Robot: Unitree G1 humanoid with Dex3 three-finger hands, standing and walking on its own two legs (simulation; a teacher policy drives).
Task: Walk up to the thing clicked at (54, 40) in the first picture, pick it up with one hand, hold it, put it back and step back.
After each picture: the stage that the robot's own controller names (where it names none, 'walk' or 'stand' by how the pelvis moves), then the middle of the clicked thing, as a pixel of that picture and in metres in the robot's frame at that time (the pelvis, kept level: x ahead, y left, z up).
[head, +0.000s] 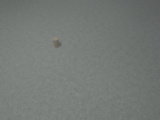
stand; (56, 42) +1.33 +0.32 -0.72
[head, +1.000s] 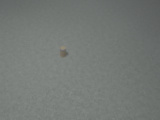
walk; (63, 51) +1.22 +0.16 -0.70
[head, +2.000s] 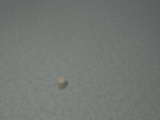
walk; (61, 83) +0.72 +0.15 -0.70
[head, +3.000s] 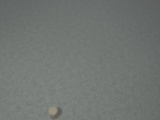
stand; (53, 113) +0.43 +0.20 -0.71
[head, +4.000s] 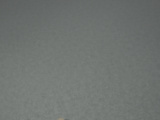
stand; out of the picture +0.41 +0.21 -0.72
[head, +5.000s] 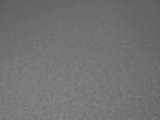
stand; out of the picture +0.41 +0.21 -0.73
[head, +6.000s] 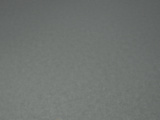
stand; out of the picture +0.41 +0.22 -0.72
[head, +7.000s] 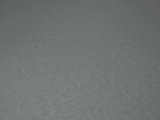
stand; out of the picture +0.40 +0.22 -0.72
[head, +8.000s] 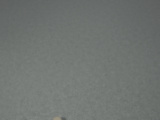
go down; out of the picture +0.40 +0.22 -0.72
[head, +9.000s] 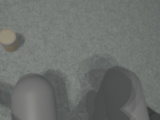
go down; (9, 41) +0.50 +0.24 -0.30
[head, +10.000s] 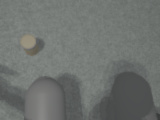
approach; (30, 45) +0.49 +0.22 -0.30
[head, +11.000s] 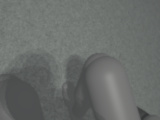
close in; out of the picture +0.48 +0.26 -0.23
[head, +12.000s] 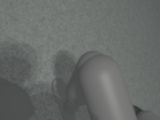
close; out of the picture +0.47 +0.28 -0.23
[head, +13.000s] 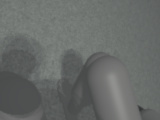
lift; out of the picture +0.44 +0.26 -0.24
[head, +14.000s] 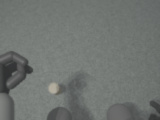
close; (55, 89) +0.43 +0.18 -0.51
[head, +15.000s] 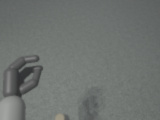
lift; out of the picture +0.39 +0.17 -0.67
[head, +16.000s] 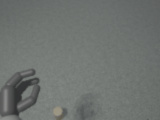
hold; (58, 113) +0.41 +0.18 -0.65
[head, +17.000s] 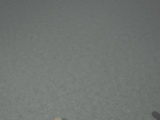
stand; out of the picture +0.39 +0.18 -0.65
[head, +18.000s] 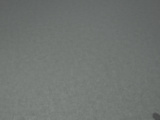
stand; out of the picture +0.40 +0.17 -0.65
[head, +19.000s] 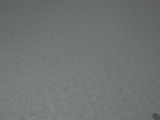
stand; out of the picture +0.40 +0.17 -0.66
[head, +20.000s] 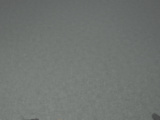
hold; out of the picture +0.39 +0.17 -0.65
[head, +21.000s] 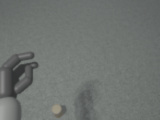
close; (57, 111) +0.40 +0.18 -0.63
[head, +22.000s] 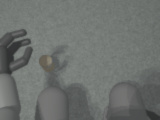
hold; (47, 63) +0.46 +0.18 -0.39
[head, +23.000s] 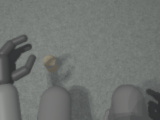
close; (50, 64) +0.47 +0.18 -0.38
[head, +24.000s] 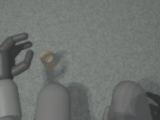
hold; (47, 59) +0.48 +0.18 -0.35
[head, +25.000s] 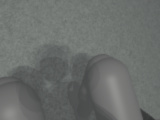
hold; out of the picture +0.46 +0.23 -0.24
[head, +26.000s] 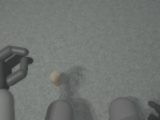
hold; (56, 78) +0.46 +0.18 -0.48
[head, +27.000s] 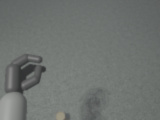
close; (61, 118) +0.41 +0.17 -0.67
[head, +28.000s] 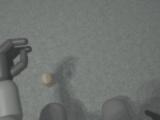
hold; (48, 80) +0.44 +0.18 -0.50
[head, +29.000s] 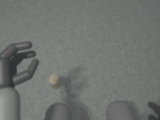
close; (54, 81) +0.46 +0.17 -0.49
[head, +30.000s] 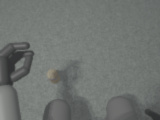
close; (53, 76) +0.46 +0.18 -0.48
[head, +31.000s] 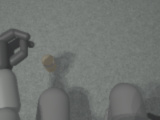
crouch; (49, 63) +0.49 +0.17 -0.38
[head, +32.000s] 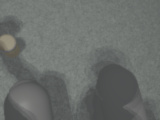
crouch; (9, 46) +0.48 +0.21 -0.28
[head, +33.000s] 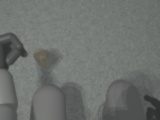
hold; (41, 58) +0.48 +0.18 -0.37
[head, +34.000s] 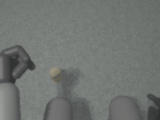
lower; (56, 74) +0.48 +0.17 -0.45
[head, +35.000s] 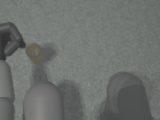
lower; (35, 54) +0.49 +0.18 -0.29
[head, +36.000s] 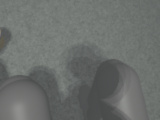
lower; out of the picture +0.48 +0.22 -0.25
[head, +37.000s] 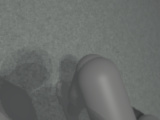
lower; out of the picture +0.48 +0.25 -0.24
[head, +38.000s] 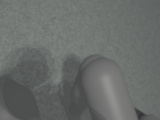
draw back; out of the picture +0.48 +0.25 -0.24
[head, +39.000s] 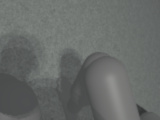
stand; out of the picture +0.52 +0.33 -0.26
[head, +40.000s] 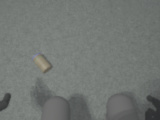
walk; (42, 63) +0.53 +0.25 -0.50
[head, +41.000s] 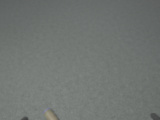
stand; (50, 117) +0.46 +0.26 -0.69
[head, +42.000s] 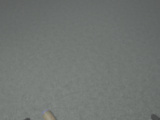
stand; (49, 118) +0.46 +0.27 -0.69
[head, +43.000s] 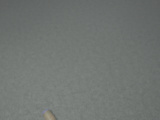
stand; (49, 117) +0.46 +0.27 -0.71
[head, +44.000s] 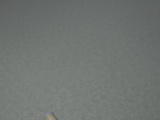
stand; out of the picture +0.46 +0.29 -0.75
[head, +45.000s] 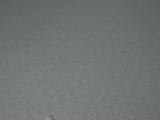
stand; out of the picture +0.44 +0.29 -0.75
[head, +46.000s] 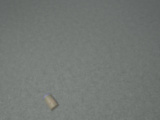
walk; (50, 101) +0.48 +0.26 -0.73
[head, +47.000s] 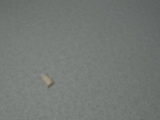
walk; (46, 80) +0.64 +0.28 -0.74
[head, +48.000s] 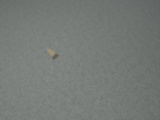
walk; (51, 53) +0.95 +0.35 -0.71
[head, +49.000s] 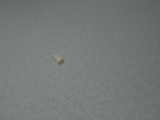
stand; (58, 58) +1.05 +0.28 -0.74
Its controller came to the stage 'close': yes
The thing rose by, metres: 0.01
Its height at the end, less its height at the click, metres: -0.02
